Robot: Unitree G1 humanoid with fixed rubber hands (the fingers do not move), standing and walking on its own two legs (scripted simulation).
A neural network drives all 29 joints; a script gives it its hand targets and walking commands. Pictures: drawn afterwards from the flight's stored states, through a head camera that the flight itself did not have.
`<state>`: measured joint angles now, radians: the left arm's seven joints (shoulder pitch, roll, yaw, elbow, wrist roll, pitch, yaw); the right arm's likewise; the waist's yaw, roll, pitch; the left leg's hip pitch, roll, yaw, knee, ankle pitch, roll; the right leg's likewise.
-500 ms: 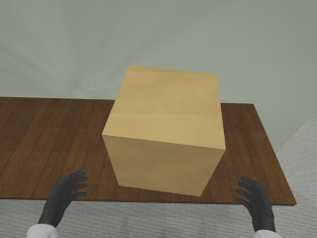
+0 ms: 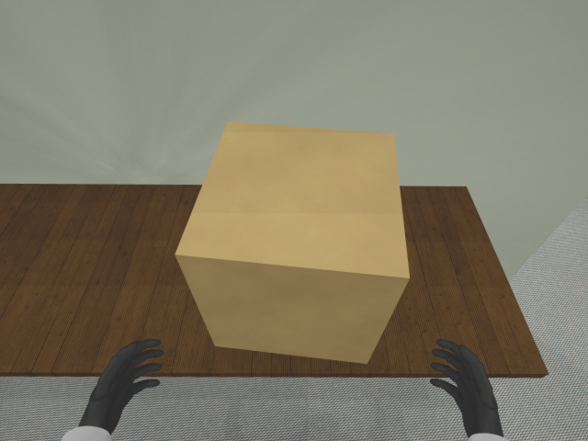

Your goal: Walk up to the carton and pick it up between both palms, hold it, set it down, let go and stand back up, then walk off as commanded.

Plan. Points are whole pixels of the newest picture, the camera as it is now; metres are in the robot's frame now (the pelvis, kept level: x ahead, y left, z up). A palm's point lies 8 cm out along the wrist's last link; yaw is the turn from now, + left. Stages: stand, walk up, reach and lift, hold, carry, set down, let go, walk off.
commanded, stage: set down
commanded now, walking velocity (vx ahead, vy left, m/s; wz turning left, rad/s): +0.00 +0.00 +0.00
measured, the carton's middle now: (299, 245) +0.38 +0.03 +0.02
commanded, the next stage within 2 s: let go in 1.00 s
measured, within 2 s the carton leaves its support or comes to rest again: neither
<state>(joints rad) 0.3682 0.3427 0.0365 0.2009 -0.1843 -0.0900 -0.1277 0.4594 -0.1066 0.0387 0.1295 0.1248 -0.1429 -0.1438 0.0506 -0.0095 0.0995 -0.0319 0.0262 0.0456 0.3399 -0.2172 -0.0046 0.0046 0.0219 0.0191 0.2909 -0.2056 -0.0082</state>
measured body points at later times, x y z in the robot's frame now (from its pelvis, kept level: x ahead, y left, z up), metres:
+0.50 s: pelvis -0.01 +0.00 +0.00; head -0.01 +0.01 +0.45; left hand +0.16 +0.25 -0.05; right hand +0.17 -0.20 -0.05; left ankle -0.01 +0.12 -0.75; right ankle -0.02 -0.12 -0.75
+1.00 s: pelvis -0.04 +0.00 +0.00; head -0.06 +0.00 +0.45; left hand +0.16 +0.25 -0.04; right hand +0.17 -0.21 -0.05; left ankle -0.01 +0.12 -0.75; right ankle -0.02 -0.12 -0.75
